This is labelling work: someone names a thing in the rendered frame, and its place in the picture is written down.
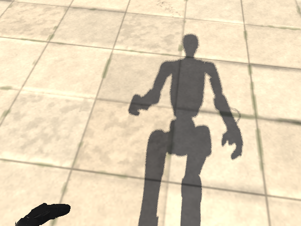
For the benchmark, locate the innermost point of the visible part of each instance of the robot left hand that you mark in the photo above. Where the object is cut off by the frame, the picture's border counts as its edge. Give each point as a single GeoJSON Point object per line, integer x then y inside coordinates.
{"type": "Point", "coordinates": [44, 212]}

